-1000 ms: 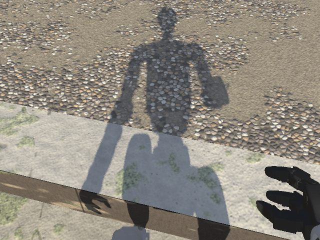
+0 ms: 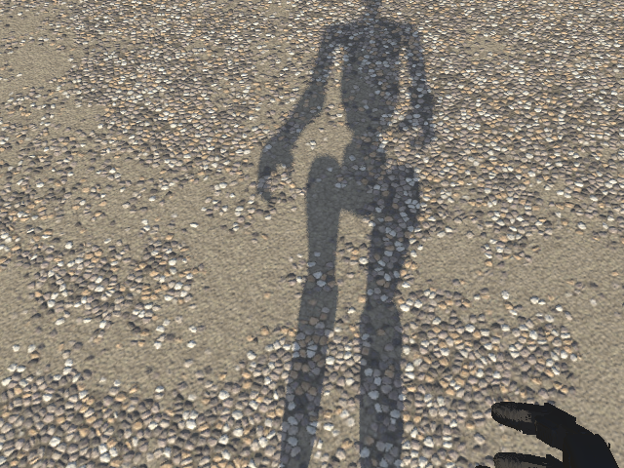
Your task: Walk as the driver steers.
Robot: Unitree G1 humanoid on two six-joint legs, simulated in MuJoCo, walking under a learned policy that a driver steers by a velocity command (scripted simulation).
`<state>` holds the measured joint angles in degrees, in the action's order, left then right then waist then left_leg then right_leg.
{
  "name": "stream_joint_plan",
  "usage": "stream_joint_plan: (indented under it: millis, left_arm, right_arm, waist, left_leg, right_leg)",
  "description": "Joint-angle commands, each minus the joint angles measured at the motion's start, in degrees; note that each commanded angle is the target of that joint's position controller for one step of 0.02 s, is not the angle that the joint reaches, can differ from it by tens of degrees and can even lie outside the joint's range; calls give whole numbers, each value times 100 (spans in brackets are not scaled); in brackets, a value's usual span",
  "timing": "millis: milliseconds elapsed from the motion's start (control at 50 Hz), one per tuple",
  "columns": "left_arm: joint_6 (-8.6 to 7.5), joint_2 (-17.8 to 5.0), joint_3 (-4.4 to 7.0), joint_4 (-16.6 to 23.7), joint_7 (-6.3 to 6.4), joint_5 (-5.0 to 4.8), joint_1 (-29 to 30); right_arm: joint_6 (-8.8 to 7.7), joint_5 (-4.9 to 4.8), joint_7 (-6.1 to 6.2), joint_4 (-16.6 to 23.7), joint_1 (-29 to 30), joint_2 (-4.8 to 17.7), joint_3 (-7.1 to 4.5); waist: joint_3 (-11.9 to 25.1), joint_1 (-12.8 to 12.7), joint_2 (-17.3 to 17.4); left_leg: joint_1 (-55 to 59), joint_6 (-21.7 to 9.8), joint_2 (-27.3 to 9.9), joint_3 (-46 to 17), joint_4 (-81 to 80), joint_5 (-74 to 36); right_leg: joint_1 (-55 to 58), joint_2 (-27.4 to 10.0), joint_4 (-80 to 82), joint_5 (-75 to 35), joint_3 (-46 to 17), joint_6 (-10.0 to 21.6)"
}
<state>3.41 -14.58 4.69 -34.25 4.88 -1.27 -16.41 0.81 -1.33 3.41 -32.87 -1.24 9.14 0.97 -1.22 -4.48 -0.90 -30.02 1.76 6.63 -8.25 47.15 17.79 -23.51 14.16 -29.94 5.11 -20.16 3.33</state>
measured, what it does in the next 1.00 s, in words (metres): steps on the spot, turning right: left foot, then right foot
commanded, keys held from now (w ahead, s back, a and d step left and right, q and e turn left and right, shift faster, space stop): e+shift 0.48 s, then shift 0.12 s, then q+shift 0.40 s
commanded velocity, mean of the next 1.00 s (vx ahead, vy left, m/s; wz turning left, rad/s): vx -0.01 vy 0.00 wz -0.45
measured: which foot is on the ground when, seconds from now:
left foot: up 0.00-0.04, down 0.06-0.58, up 0.60-1.00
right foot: down 0.00-0.08, up 0.10-0.56, down 0.58-1.00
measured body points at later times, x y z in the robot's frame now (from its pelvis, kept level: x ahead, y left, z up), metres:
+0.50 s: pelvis +0.03 +0.03 +0.00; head +0.07 +0.00 +0.45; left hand +0.32 +0.14 -0.09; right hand +0.01 -0.27 -0.10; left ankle +0.06 +0.13 -0.73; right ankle +0.01 -0.13 -0.68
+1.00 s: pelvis +0.06 -0.02 +0.00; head +0.09 -0.02 +0.45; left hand +0.32 +0.13 -0.09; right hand +0.10 -0.32 -0.09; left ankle +0.12 +0.10 -0.68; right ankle +0.01 -0.12 -0.73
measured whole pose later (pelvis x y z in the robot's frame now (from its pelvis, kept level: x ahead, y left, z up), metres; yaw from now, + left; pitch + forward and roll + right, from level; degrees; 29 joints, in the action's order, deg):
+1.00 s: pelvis +0.06 -0.02 +0.00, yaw -23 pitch +1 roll -2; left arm 0.0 -12.7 1.9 -36.3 2.3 1.1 -7.6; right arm 3.8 -1.2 -0.1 -36.9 -11.3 14.4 -2.8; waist -0.6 -0.3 0.0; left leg -29.0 3.7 -6.3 2.2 56.6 24.6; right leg -14.4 -3.9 -30.0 16.4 14.1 1.1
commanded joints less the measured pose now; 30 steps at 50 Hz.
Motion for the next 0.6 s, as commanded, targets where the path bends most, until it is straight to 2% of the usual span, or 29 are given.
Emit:
stream_joint_plan:
  millis: [20, 40, 60, 80, 100, 120, 140, 160, 180, 200, 260, 320, 380, 440, 500, 540, 560, 580, 600]
  left_arm:
    - [2, -627, 184, 536, -99, -89, 29]
    - [4, -619, 178, 555, -157, -151, 118]
    - [16, -555, 157, 523, -215, -186, -53]
    - [12, -314, 85, 427, -251, -201, -407]
    - [-107, -710, 160, 633, -296, -199, -150]
    - [-184, -1192, 266, 564, -307, -59, 54]
    - [-159, -1298, 275, 481, -325, -45, 102]
    - [-77, -1119, 201, 409, -342, -21, 35]
    - [-27, -984, 128, 440, -371, -9, 38]
    - [-10, -887, 77, 482, -373, -11, 158]
    - [-60, -701, -46, 653, -334, -64, 652]
    - [-109, -563, -129, 769, -363, -55, 968]
    - [-125, -411, -212, 804, -472, -55, 1143]
    - [-99, -357, -234, 795, -552, -26, 1263]
    - [-90, -435, -197, 752, -633, -49, 1259]
    - [-105, -409, -171, 621, -710, -40, 895]
    - [-122, -462, -112, 499, -725, -24, 575]
    - [-135, -867, 61, 363, -685, 14, 81]
    - [-166, -1541, 255, 460, -604, 22, -376]
  right_arm:
    - [-251, -111, -73, 331, 212, 627, -335]
    - [-252, -123, -100, 196, -4, 662, -391]
    - [-223, -75, -119, 113, -133, 702, -432]
    - [-162, 78, -105, 233, -109, 860, -444]
    - [-178, 391, -99, 361, 103, 942, -451]
    - [-244, 429, -60, 449, 112, 684, -438]
    - [-249, 349, 7, 468, 169, 470, -360]
    - [-206, 236, 76, 535, 235, 446, -315]
    - [-189, 191, 140, 523, 197, 542, -284]
    - [-189, 248, 181, 492, 64, 654, -263]
    - [-148, 369, 181, 338, -357, 830, -263]
    - [-99, 327, 146, 189, -747, 1085, -353]
    - [-81, 312, 69, 74, -804, 1325, -457]
    - [-63, 243, -13, -13, -786, 1463, -541]
    - [-43, 161, -110, -143, -783, 1617, -633]
    - [-58, 4, -151, -298, -846, 1644, -653]
    - [-52, -71, -161, -446, -964, 1569, -633]
    - [-80, -26, -198, -646, -1379, 1321, -560]
    - [-125, 237, -231, -427, -1157, 1009, -431]
  waist:
    - [575, 165, -1112]
    - [586, 276, -933]
    - [843, 252, -488]
    - [1067, 111, 400]
    - [674, 73, 1863]
    - [449, 182, 1510]
    - [344, 205, 932]
    - [307, 162, 511]
    - [193, 232, 462]
    - [148, 299, 418]
    - [206, 556, 611]
    - [347, 758, 813]
    - [444, 846, 891]
    - [388, 855, 851]
    - [369, 823, 911]
    - [460, 631, 953]
    - [512, 478, 781]
    - [798, 344, 117]
    - [1046, 201, -1269]
  left_leg:
    - [620, -120, -19, 47, -1624, 90]
    - [1163, -196, -149, 91, -2308, -422]
    - [1970, -460, -676, -177, -2552, -825]
    - [2666, -944, -1825, -1033, -2515, -1746]
    - [2283, -1710, -2794, -2127, -2797, -2637]
    - [1940, -1839, -2889, -2077, -2929, -2286]
    - [1801, -1595, -2485, -1438, -2802, -1540]
    - [1749, -1360, -2072, -953, -2757, -1005]
    - [1759, -1339, -1958, -694, -2732, -995]
    - [1757, -1359, -1889, -435, -2743, -1203]
    - [2240, -1438, -1832, 22, -2677, -1514]
    - [2789, -1580, -2096, 203, -2641, -1827]
    - [2787, -1602, -2293, 573, -2654, -1757]
    - [2600, -1553, -2458, 893, -2682, -1532]
    - [2412, -1372, -2542, 1225, -2566, -1834]
    - [2454, -1174, -2539, 1387, -2184, -2196]
    - [2326, -937, -2390, 1616, -1817, -2044]
    - [1709, -597, -2066, 1947, -991, -1661]
    - [28, -144, -1516, 2171, 662, 1005]
  right_leg:
    - [1152, -1299, 975, 1780, -1995, 305]
    - [941, -1110, 706, 2151, -1874, 251]
    - [459, -817, -7, 3056, -1486, 114]
    - [-327, -282, -1553, 3544, -512, -54]
    - [-1727, -45, -3014, 3569, 743, -306]
    - [-1932, -696, -4051, 2941, 952, -613]
    - [-1956, -984, -4521, 2381, 1006, -724]
    - [-2011, -1095, -4910, 1957, 1061, -774]
    - [-2232, -1146, -5343, 1678, 1205, -830]
    - [-2344, -1249, -5613, 1487, 1395, -886]
    - [-2757, -1548, -5344, 1016, 1701, -1065]
    - [-2922, -1855, -4617, 946, 1783, -1182]
    - [-2454, -2084, -3787, 1042, 1933, -1123]
    - [-1873, -2132, -2958, 1265, 2165, -929]
    - [-1021, -1991, -1916, 1437, 2486, -670]
    - [-274, -1721, -819, 1258, 2669, -387]
    - [376, -1499, 65, 845, 2749, -182]
    - [1646, -1482, 510, 125, 2313, 65]
    - [3053, -2799, 315, -2368, 524, 529]
Keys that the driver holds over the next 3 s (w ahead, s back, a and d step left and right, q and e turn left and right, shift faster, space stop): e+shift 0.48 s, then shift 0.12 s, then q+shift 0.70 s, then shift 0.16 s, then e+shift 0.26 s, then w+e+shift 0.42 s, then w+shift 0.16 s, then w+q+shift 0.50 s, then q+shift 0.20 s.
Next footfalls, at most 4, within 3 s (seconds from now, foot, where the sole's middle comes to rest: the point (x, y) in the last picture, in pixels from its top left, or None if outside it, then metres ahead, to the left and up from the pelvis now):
0.06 left None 0.09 0.12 -0.77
0.58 right None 0.04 -0.15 -0.77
1.10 left None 0.16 0.09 -0.77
1.62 right None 0.19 -0.15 -0.77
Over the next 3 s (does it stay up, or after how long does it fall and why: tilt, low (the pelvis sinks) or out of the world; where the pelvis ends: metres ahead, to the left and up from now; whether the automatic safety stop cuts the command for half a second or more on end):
stays up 0.88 -0.42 0.00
